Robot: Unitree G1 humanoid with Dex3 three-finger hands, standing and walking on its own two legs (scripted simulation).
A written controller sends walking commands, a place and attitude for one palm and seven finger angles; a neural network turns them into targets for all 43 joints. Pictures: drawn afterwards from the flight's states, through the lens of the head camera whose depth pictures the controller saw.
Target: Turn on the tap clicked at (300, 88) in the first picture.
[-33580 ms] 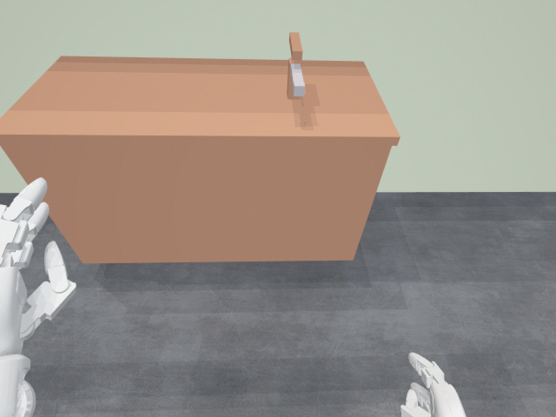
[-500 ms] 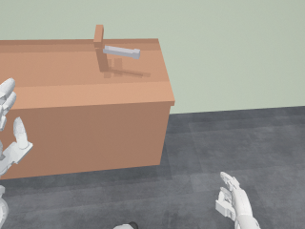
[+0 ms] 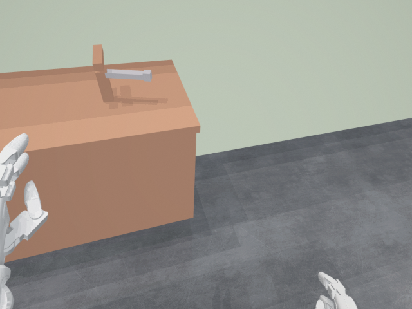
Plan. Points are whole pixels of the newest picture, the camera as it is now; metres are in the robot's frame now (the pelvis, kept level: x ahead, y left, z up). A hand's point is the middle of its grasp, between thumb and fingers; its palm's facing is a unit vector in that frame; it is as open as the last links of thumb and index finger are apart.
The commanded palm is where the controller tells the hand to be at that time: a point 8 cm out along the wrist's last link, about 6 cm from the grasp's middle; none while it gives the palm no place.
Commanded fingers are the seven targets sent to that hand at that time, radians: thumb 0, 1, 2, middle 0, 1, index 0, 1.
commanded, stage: stop stepping back and stand still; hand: left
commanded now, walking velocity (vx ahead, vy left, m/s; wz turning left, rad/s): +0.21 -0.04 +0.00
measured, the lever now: (147, 75) +0.81 +0.20 +0.05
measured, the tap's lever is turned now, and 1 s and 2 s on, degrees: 73 73 73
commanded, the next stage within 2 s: stand and check the lever's angle in 0.38 s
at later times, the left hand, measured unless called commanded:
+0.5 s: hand (9, 227) +0.19 +0.27 +0.17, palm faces +0.45 -0.80 -0.39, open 7.4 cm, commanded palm +0.13 +0.30 +0.18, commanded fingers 0.00 0.90 0.90 -0.20 -0.30 -0.20 -0.30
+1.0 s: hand out of the picture +0.18 +0.28 +0.17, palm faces +0.42 -0.82 -0.38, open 7.4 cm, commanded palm +0.13 +0.31 +0.18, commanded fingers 0.00 0.90 0.90 -0.20 -0.30 -0.20 -0.30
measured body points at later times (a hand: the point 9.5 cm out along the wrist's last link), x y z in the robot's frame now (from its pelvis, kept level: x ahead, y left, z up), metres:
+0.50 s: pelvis -0.01 +0.01 -0.01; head -0.02 +0.01 +0.44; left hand +0.16 +0.31 +0.19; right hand +0.16 -0.22 -0.09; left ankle +0.00 +0.14 -0.74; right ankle -0.03 -0.09 -0.74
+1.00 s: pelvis -0.02 +0.03 +0.00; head -0.02 +0.03 +0.45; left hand +0.15 +0.32 +0.19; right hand +0.18 -0.20 -0.07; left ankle +0.00 +0.14 -0.74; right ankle -0.03 -0.09 -0.74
